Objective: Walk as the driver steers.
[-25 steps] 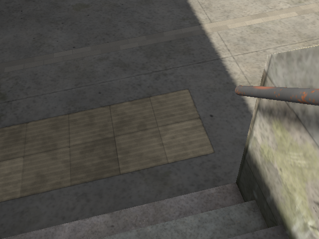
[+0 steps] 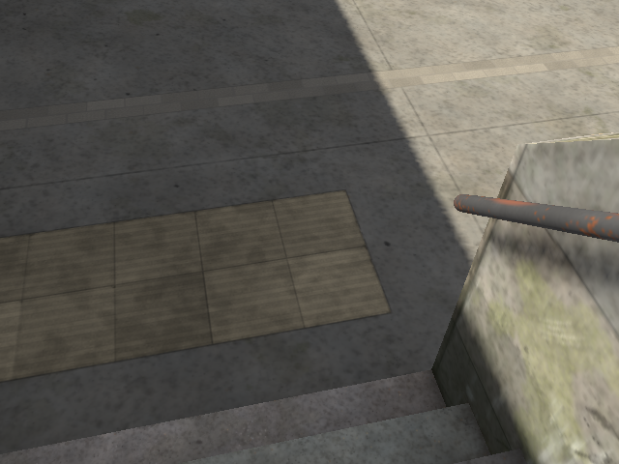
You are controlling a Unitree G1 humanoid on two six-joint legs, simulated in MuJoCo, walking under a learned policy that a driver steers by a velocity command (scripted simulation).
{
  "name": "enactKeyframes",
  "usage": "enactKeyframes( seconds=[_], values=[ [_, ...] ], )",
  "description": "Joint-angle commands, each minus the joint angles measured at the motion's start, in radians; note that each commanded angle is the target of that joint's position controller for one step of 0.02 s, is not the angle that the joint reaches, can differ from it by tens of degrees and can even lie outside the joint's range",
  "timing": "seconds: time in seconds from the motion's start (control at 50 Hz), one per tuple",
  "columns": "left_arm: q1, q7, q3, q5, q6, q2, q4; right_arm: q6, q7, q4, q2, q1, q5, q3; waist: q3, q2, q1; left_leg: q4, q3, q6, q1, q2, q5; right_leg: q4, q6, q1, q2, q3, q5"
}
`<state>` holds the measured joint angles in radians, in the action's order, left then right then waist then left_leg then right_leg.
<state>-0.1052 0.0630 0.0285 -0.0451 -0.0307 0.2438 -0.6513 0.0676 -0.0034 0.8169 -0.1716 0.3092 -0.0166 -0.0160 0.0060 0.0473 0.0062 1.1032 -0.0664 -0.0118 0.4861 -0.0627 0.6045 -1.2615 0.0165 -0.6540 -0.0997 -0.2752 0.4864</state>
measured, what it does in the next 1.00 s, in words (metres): rises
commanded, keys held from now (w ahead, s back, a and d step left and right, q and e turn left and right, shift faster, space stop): no key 0.98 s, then w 0.02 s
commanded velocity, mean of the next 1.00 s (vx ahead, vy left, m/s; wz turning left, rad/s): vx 0.00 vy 0.00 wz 0.00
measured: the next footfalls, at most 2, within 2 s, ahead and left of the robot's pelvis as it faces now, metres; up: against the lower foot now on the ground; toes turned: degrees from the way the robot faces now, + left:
left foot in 1.60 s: +0.16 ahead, +0.12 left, -0.21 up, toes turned +2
right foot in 2.00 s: +0.43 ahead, -0.06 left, -0.41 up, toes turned +1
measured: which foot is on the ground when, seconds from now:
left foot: down 0.00-1.00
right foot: down 0.00-1.00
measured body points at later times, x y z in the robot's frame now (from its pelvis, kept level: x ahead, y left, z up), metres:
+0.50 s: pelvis -0.01 +0.00 +0.08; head +0.00 +0.00 +0.53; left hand +0.04 +0.22 -0.07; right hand +0.01 -0.23 -0.07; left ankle -0.03 +0.13 -0.66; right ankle +0.02 -0.16 -0.66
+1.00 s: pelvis -0.01 -0.01 +0.09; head +0.02 -0.02 +0.53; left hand +0.00 +0.20 -0.07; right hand -0.04 -0.23 -0.07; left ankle -0.03 +0.13 -0.66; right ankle +0.02 -0.16 -0.66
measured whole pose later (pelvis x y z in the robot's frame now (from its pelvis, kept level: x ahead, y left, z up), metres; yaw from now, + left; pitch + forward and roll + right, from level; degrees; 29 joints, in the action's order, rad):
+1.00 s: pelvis -0.01 -0.01 +0.09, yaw +1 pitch +1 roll +0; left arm -0.30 0.02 -0.01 -0.02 0.00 0.15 -1.03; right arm 0.04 0.04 1.05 -0.13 0.37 0.00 -0.03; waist -0.03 0.00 0.01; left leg 0.33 -0.11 0.03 0.13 0.01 0.21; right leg -0.32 0.04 -0.20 -0.02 -0.19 0.14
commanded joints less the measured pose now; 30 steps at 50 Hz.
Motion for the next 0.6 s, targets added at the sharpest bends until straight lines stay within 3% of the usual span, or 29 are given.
enactKeyframes(
  seconds=[0.02,0.06,0.08,0.1,0.12,0.16,0.2,0.28,0.34,0.42,0.6],
  values=[
    [-0.139,-0.027,0.009,0.012,-0.025,0.01,-0.013,-0.007,0.019,-0.133,-0.107,-0.237,-0.005,0.013,0.098,-0.185,-0.101,-0.397,-0.303,-0.186,-0.002,0.183,-0.645,0.09,-0.016,0.167,-0.007,0.082,-0.146],
    [-0.202,-0.046,-0.011,0.033,-0.029,-0.049,-0.029,-0.007,0.023,-0.119,-0.082,-0.259,-0.003,0.002,0.096,-0.148,-0.142,-0.401,-0.181,-0.111,0.052,0.117,-0.558,0.308,-0.038,0.386,0.016,0.145,-0.364],
    [-0.189,-0.052,-0.024,0.041,-0.027,-0.068,-0.03,-0.009,0.028,-0.101,-0.054,-0.194,-0.007,-0.001,0.076,-0.102,-0.099,-0.409,-0.127,-0.065,0.008,0.076,-0.487,0.441,-0.055,0.396,0.026,0.123,-0.541],
    [-0.085,-0.051,-0.031,0.036,-0.027,-0.036,-0.022,-0.004,0.027,-0.094,-0.036,-0.058,0.002,0.0,0.046,0.023,0.041,-0.44,-0.102,-0.032,-0.11,0.056,-0.351,0.561,-0.096,0.263,0.053,-0.002,-0.48],
    [-0.027,-0.057,-0.028,0.026,-0.025,-0.011,-0.012,-0.003,0.029,-0.075,-0.067,-0.014,0.002,0.007,-0.008,0.05,0.068,-0.437,-0.089,-0.03,-0.163,0.055,-0.305,0.638,-0.101,0.198,0.074,-0.04,-0.392],
    [-0.04,-0.066,-0.025,0.018,-0.013,0.005,-0.041,-0.006,0.03,-0.048,-0.065,0.014,-0.008,0.011,-0.018,0.003,0.079,-0.435,-0.062,-0.039,-0.237,0.055,-0.362,0.694,-0.083,0.192,0.088,-0.025,-0.385],
    [-0.09,-0.063,-0.021,0.022,-0.003,0.016,-0.076,-0.003,0.024,-0.036,-0.055,0.006,-0.007,0.008,-0.021,-0.012,0.065,-0.478,-0.053,-0.051,-0.289,0.061,-0.387,0.757,-0.079,0.167,0.092,-0.023,-0.279],
    [-0.145,-0.049,-0.025,0.033,-0.003,-0.012,-0.122,-0.012,0.012,-0.007,-0.038,-0.012,0.005,0.005,-0.007,-0.036,0.035,-0.581,-0.053,-0.049,-0.283,0.068,-0.374,0.809,-0.069,0.258,0.09,0.021,-0.25],
    [-0.17,-0.043,-0.025,0.028,-0.007,-0.024,-0.147,-0.024,0.014,0.023,-0.041,-0.008,0.009,0.005,-0.015,-0.058,0.005,-0.676,-0.073,-0.046,-0.227,0.082,-0.347,0.828,-0.052,0.356,0.085,0.053,-0.301],
    [-0.21,-0.045,-0.026,0.038,-0.013,-0.045,-0.192,-0.031,0.022,0.054,-0.052,-0.014,0.015,0.01,-0.028,-0.084,-0.032,-0.787,-0.083,-0.044,-0.14,0.09,-0.277,0.827,-0.038,0.485,0.062,0.103,-0.386],
    [-0.229,-0.042,-0.026,0.026,0.009,-0.025,-0.279,-0.018,0.04,0.136,-0.05,0.089,0.015,0.01,-0.051,-0.066,0.008,-0.797,-0.034,-0.006,-0.284,0.061,-0.349,0.938,-0.031,0.405,0.07,0.126,-0.353]
  ],
)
